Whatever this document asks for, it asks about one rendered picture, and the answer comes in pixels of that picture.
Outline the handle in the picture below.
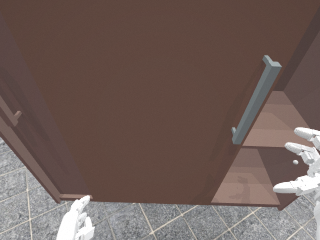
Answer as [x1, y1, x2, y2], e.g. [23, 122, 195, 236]
[231, 55, 282, 145]
[0, 96, 18, 127]

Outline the right robot hand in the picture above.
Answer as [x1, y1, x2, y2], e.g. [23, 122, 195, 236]
[273, 127, 320, 196]

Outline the wardrobe door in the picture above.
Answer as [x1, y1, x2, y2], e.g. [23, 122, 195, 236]
[0, 0, 320, 206]
[0, 11, 91, 195]

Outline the left robot hand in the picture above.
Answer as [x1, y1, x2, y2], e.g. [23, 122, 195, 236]
[56, 195, 95, 240]

